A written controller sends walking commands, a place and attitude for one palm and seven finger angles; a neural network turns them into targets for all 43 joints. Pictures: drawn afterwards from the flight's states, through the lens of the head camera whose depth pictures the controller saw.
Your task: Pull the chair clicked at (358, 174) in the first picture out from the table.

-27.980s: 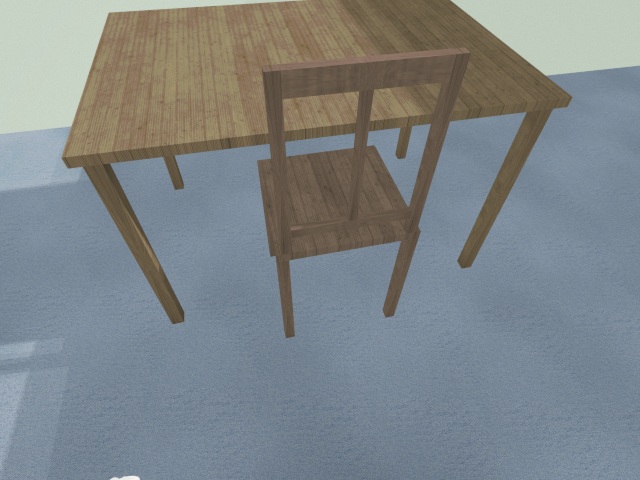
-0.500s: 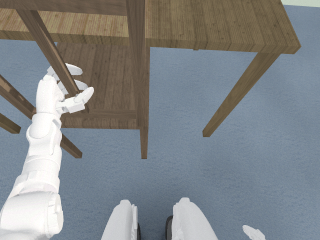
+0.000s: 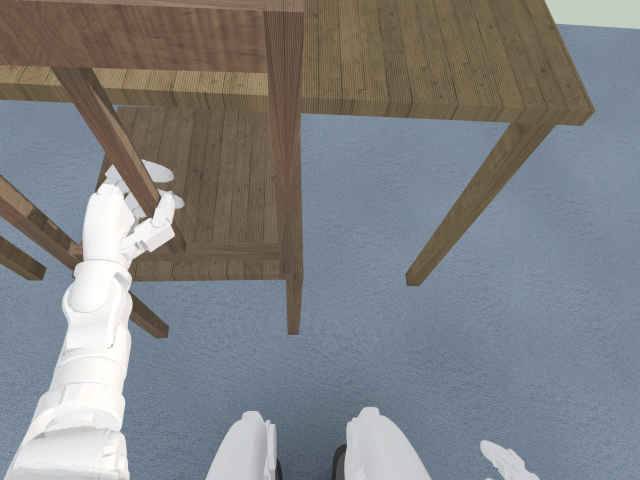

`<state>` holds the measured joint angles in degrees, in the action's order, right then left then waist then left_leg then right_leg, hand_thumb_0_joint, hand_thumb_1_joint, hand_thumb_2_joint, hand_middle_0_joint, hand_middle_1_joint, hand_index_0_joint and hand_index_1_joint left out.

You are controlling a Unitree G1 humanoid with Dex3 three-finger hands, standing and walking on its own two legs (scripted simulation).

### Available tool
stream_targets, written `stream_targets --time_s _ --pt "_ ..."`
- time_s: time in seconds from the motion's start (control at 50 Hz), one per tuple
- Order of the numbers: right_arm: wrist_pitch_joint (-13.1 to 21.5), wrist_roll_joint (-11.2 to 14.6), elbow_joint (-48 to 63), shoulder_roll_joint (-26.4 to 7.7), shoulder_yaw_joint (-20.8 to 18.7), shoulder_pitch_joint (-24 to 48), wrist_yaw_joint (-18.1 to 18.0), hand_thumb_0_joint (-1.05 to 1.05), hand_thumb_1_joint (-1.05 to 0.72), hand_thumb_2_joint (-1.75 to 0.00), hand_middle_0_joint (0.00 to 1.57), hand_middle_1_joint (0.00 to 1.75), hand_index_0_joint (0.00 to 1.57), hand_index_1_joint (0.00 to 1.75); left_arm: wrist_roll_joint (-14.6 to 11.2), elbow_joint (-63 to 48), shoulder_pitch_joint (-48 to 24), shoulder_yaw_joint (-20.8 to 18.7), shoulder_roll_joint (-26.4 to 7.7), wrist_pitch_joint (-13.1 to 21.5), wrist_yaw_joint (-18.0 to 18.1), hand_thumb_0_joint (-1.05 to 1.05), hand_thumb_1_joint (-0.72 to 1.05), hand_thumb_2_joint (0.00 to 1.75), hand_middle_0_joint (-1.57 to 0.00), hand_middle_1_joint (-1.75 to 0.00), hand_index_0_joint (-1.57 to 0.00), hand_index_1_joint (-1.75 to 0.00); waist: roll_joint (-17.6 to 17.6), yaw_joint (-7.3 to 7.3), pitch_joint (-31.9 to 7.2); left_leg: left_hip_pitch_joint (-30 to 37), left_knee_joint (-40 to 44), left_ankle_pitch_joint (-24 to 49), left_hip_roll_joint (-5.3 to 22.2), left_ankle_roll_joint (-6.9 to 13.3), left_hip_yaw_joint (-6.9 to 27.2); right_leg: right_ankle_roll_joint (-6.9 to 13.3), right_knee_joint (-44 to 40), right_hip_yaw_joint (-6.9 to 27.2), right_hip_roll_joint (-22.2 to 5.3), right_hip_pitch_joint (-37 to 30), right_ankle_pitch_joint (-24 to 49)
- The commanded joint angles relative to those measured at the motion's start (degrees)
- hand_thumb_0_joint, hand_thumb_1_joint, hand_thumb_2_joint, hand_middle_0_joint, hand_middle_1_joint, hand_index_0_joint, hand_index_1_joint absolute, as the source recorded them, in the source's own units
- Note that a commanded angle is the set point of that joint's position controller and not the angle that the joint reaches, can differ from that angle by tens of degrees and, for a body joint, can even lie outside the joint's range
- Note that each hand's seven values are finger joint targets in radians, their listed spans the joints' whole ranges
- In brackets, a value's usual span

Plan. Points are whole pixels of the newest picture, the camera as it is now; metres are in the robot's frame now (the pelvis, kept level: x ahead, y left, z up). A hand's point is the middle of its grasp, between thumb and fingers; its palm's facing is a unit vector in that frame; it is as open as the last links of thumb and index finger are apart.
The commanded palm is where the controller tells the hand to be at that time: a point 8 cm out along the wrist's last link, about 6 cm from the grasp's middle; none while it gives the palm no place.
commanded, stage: hook a spindle and tug to test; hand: left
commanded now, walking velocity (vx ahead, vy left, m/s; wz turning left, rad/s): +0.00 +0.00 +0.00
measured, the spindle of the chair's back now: (141, 184) +0.45 +0.22 +0.06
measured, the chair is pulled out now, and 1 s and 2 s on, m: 0.02 0.08 0.13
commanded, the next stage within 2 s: step backward, pulling the chair out in 0.22 s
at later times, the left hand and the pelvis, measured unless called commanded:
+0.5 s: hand (169, 222) +0.41 +0.19 +0.03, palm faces +0.16 -0.98 -0.14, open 5.5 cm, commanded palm +0.38 +0.24 +0.03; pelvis +0.00 +0.00 +0.05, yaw +1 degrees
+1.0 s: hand (192, 262) +0.36 +0.15 +0.04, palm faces +0.09 -0.98 -0.15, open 5.2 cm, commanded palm +0.33 +0.20 +0.04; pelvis -0.03 +0.00 +0.09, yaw -2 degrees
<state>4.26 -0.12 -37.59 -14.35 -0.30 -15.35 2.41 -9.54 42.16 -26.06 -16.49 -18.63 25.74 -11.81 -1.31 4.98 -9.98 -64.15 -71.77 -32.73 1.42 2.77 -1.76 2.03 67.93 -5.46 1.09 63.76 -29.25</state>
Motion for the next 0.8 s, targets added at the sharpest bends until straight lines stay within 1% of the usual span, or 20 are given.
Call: stream_targets --time_s 0.0,0.04,0.1,0.18,0.2,0.28,0.3,0.32,0.34,0.36,0.38,0.4,0.42,0.46,0.5,0.54,0.56,0.62,0.66,0.78 --pt "1.88 0.07 4.95 -9.93 -3.44 -5.03 -1.13 0.0 -0.9 -0.9 0.2 0.3 0.2 0.3 0.37 -10.48 -9.85 -2.97 -11.36 4.27 -1.78 0.0 0.9 0.9 -0.5 -1.45 -0.5 -1.45 -3.68 -1.38 -25.47 18.18 6.93 30.5 -1.01 -3.25 5.51 -0.26 -4.55 3.86 1.44 -13.92 23.13" --pt "1.9 0.21 5.15 -9.35 -3.2 -4.46 -1.1 0.0 -0.9 -0.9 0.2 0.3 0.2 0.3 0.0 -11.27 -10.86 -0.26 -8.17 3.93 -2.29 0.0 0.9 0.9 -0.5 -1.45 -0.5 -1.45 -5.0 -0.78 -25.0 19.61 7.15 30.8 -0.89 -3.48 5.58 -0.38 -4.83 3.6 1.31 -12.69 22.56" --pt "1.86 0.23 5.81 -9.96 -3.39 -4.78 -1.36 0.0 -0.9 -0.9 0.2 0.3 0.2 0.3 -0.43 -12.02 -8.31 -2.61 -10.93 3.15 -2.61 0.0 0.9 0.9 -0.5 -1.45 -0.5 -1.45 -4.41 -1.8 -27.03 19.87 6.95 32.65 -0.88 -3.5 5.62 -0.31 -4.55 3.84 1.38 -14.23 23.85" --pt "2.21 0.47 6.07 -9.25 -3.26 -3.93 -1.35 0.0 -0.9 -0.9 0.2 0.3 0.2 0.3 -1.03 -14.45 -9.13 -0.21 -7.96 2.6 -2.9 0.0 0.9 0.9 -0.5 -1.45 -0.5 -1.45 -4.48 -1.0 -26.76 20.24 6.8 31.64 -0.89 -3.46 5.41 -0.63 -4.97 3.9 1.28 -14.01 23.82" --pt "2.22 0.44 6.1 -9.75 -3.33 -4.3 -1.49 0.0 -0.9 -0.9 0.2 0.3 0.2 0.3 -0.78 -13.41 -8.13 -2.02 -10.02 2.5 -2.58 0.0 0.9 0.9 -0.5 -1.45 -0.5 -1.45 -2.95 -1.41 -26.4 19.21 6.84 31.25 -0.85 -3.36 5.7 -0.43 -4.58 3.78 1.46 -14.1 23.33" --pt "2.58 0.33 6.05 -9.23 -3.15 -3.66 -1.59 0.0 -0.9 -0.9 0.2 0.3 0.2 0.3 -0.61 -13.26 -9.12 -1.34 -8.92 3.03 -2.22 0.0 0.9 0.9 -0.5 -1.45 -0.5 -1.45 -2.29 -0.94 -25.64 16.79 6.66 27.32 -1.3 -2.83 4.9 -0.66 -4.91 4.48 1.29 -15.27 22.89" --pt "2.71 0.28 5.51 -9.69 -2.94 -3.86 -1.9 0.0 -0.9 -0.9 0.2 0.3 0.2 0.3 -0.07 -13.69 -15.09 -1.68 -10.95 3.4 -1.8 0.0 0.9 0.9 -0.5 -1.45 -0.5 -1.45 -3.94 0.02 -24.85 16.47 6.46 26.29 -1.2 -2.83 5.31 -0.5 -4.48 4.41 1.28 -13.31 21.68" --pt "-2.53 2.53 8.56 -10.52 -3.08 -4.96 -3.85 0.0 -0.9 -0.9 0.2 0.3 0.2 0.3 8.21 -17.16 -22.7 -6.77 -28.67 -3.85 7.66 0.0 0.9 0.9 -0.5 -1.45 -0.5 -1.45 -7.58 -2.86 -33.81 31.75 16.75 22.96 -0.21 -1.66 3.03 -0.05 -15.55 11.36 -3.7 -31.18 19.94" --pt "-4.04 2.86 9.99 -8.52 -2.56 -5.62 -5.42 0.0 -0.9 -0.9 0.2 0.3 0.2 0.3 8.17 -17.04 -21.2 -0.85 -19.99 -8.05 11.55 0.0 0.9 0.9 -0.5 -1.45 -0.5 -1.45 -8.89 -0.72 -28.63 33.77 19.56 23.59 -0.89 -1.31 3.03 -0.46 -19.12 9.01 -3.46 -31.31 24.74" --pt "-4.48 2.88 10.0 -8.26 -2.43 -6.06 -6.27 0.0 -0.9 -0.9 0.2 0.3 0.2 0.3 7.79 -16.35 -17.56 2.22 -14.83 -10.54 13.16 0.0 0.9 0.9 -0.5 -1.45 -0.5 -1.45 -7.15 -0.07 -26.16 33.62 20.88 25.35 -0.54 -1.26 3.72 -0.79 -19.63 7.71 -3.54 -31.08 27.83" --pt "-5.57 3.18 9.89 -8.65 -2.4 -4.93 -6.93 0.0 -0.9 -0.9 0.2 0.3 0.2 0.3 8.21 -13.66 -14.18 2.94 -13.33 -12.78 14.48 0.0 0.9 0.9 -0.5 -1.45 -0.5 -1.45 -7.84 -0.31 -24.73 33.69 21.87 27.02 0.28 -1.28 4.09 -1.05 -19.35 7.6 -3.69 -29.85 28.43" --pt "-6.89 3.21 9.54 -9.39 -2.14 -4.33 -7.27 0.0 -0.9 -0.9 0.2 0.3 0.2 0.3 8.65 -7.14 -10.04 3.85 -12.08 -15.11 15.41 0.0 0.9 0.9 -0.5 -1.45 -0.5 -1.45 -6.41 -0.07 -19.49 30.2 25.13 21.85 1.22 -1.38 5.94 -1.29 -20.79 6.89 -3.43 -27.73 21.73" --pt "-7.89 3.47 8.91 -9.09 -1.83 -4.18 -7.84 0.0 -0.9 -0.9 0.2 0.3 0.2 0.3 8.53 -5.64 -9.28 5.36 -10.24 -16.28 16.31 0.0 0.9 0.9 -0.5 -1.45 -0.5 -1.45 -3.09 -0.21 -17.62 30.22 26.28 21.86 1.88 -0.8 6.61 -1.6 -21.27 6.67 -3.2 -29.75 23.07" --pt "-8.96 3.27 7.75 -9.39 -1.54 -5.15 -8.72 0.0 -0.9 -0.9 0.2 0.3 0.2 0.3 8.79 -3.09 -12.79 6.14 -10.17 -17.16 18.1 0.0 0.9 0.9 -0.5 -1.45 -0.5 -1.45 -0.61 0.56 -17.77 33.77 27.21 28.71 2.59 -0.6 6.59 -2.25 -23.43 6.79 -3.37 -33.09 31.24" --pt "-9.56 2.7 7.14 -10.05 -1.81 -5.45 -9.37 0.0 -0.9 -0.9 0.2 0.3 0.2 0.3 8.97 -1.52 -16.09 5.46 -11.54 -16.88 19.02 0.0 0.9 0.9 -0.5 -1.45 -0.5 -1.45 -1.76 0.57 -19.2 37.62 28.19 38.23 3.35 -1.03 6.28 -2.74 -25.39 6.82 -3.36 -35.55 37.77" --pt "-10.04 2.4 6.14 -9.98 -1.95 -5.76 -9.4 0.0 -0.9 -0.9 0.2 0.3 0.2 0.3 8.91 1.03 -17.21 6.34 -10.41 -15.92 19.23 0.0 0.9 0.9 -0.5 -1.45 -0.5 -1.45 -5.8 0.48 -18.83 41.61 29.23 46.34 4.58 -1.57 6.33 -3.04 -27.18 7.08 -3.27 -35.58 40.48" --pt "-10.24 2.24 5.72 -9.76 -2.08 -5.74 -9.3 0.0 -0.9 -0.9 0.2 0.3 0.2 0.3 8.85 1.63 -17.56 6.94 -9.63 -15.4 19.2 0.0 0.9 0.9 -0.5 -1.45 -0.5 -1.45 -8.46 0.39 -18.88 43.85 29.68 49.39 5.13 -1.78 6.57 -3.03 -27.96 7.08 -3.1 -35.02 39.69" --pt "-10.74 1.92 4.97 -9.53 -2.6 -5.54 -9.08 0.0 -0.9 -0.9 0.2 0.3 0.2 0.3 8.83 2.39 -17.13 7.41 -9.0 -14.11 19.23 0.0 0.9 0.9 -0.5 -1.45 -0.5 -1.45 -12.51 -0.24 -19.61 49.26 30.84 56.06 6.25 -2.15 6.99 -2.78 -30.04 7.08 -2.38 -34.81 37.12" --pt "-11.03 1.89 4.97 -9.33 -2.66 -4.71 -8.81 0.0 -0.9 -0.9 0.2 0.3 0.2 0.3 8.36 2.54 -16.7 8.23 -8.21 -13.5 19.0 0.0 0.9 0.9 -0.5 -1.45 -0.5 -1.45 -14.11 -0.64 -18.87 50.73 32.12 56.41 6.91 -2.35 7.51 -2.48 -31.32 6.97 -1.89 -34.45 33.21" --pt "-11.62 2.19 5.58 -9.38 -2.89 -1.92 -9.03 0.0 -0.9 -0.9 0.2 0.3 0.2 0.3 7.41 1.34 -12.3 9.21 -7.07 -12.9 18.63 0.0 0.9 0.9 -0.5 -1.45 -0.5 -1.45 -10.19 -1.13 -18.18 48.92 35.93 49.15 7.36 -2.15 7.5 -2.19 -33.9 6.91 -1.37 -38.27 31.62"
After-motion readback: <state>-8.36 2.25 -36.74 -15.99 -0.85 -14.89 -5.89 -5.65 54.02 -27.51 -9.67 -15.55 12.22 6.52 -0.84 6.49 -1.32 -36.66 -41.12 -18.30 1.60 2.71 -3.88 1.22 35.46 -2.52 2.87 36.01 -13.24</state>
